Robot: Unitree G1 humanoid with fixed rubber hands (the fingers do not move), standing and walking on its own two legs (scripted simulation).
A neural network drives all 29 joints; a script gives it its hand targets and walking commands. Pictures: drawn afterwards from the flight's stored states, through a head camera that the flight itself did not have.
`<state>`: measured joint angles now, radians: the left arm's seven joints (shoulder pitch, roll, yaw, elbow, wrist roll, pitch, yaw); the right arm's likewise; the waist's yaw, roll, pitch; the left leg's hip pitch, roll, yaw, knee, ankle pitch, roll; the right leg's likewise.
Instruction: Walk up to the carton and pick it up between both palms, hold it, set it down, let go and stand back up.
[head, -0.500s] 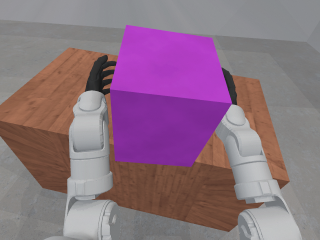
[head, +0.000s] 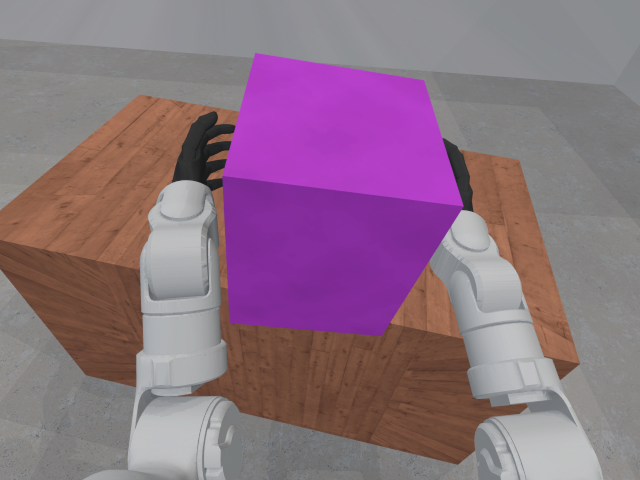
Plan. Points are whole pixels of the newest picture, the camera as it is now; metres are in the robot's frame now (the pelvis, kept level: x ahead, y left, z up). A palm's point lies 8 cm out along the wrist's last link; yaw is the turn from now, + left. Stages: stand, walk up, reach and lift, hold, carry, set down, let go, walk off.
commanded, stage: hold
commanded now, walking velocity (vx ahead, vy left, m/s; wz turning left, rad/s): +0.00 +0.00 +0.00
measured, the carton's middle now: (323, 206) +0.39 +0.00 +0.16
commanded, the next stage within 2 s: none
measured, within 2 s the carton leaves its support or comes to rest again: neither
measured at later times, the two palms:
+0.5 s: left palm (194, 189) +0.36 +0.14 +0.20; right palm (449, 212) +0.36 -0.15 +0.18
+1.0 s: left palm (194, 192) +0.36 +0.14 +0.20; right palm (448, 213) +0.36 -0.15 +0.18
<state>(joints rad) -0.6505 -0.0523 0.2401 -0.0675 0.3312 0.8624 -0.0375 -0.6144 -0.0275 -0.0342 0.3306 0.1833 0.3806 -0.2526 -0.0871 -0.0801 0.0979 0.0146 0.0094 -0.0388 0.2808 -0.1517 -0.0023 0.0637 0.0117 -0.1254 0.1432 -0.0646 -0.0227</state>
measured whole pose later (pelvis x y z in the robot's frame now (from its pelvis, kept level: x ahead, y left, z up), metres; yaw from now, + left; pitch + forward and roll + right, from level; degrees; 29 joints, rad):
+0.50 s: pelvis +0.00 +0.00 +0.00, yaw +0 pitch -8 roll -1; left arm -0.64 -0.05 0.24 -0.07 0.33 0.87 -0.04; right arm -0.61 -0.02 -0.04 0.34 0.18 0.38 -0.25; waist -0.09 -0.08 0.10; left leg 0.01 0.01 -0.04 0.28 -0.15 0.00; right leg 0.06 0.01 -0.13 0.14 -0.07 -0.02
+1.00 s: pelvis +0.00 +0.00 +0.00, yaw +1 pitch -8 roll -1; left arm -0.63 -0.05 0.23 -0.09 0.32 0.86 -0.04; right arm -0.60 -0.02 -0.03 0.32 0.18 0.38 -0.25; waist -0.09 -0.08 0.10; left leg 0.00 0.01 -0.04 0.29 -0.15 0.00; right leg 0.06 0.01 -0.13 0.14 -0.06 -0.02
